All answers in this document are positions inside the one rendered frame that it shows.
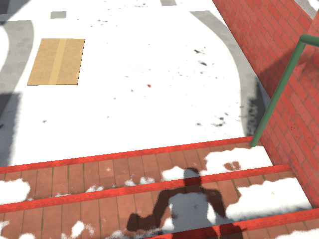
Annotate stairs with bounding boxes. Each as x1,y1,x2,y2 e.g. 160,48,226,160
0,135,319,239

